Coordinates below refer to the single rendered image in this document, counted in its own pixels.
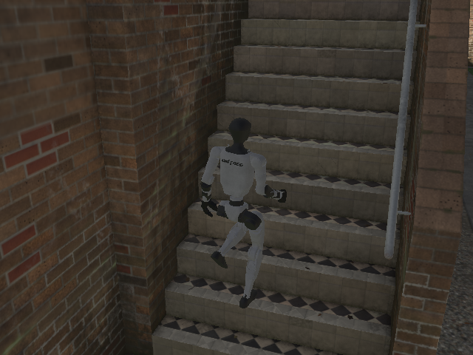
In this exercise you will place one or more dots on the stairs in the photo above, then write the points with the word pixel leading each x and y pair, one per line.
pixel 320 83

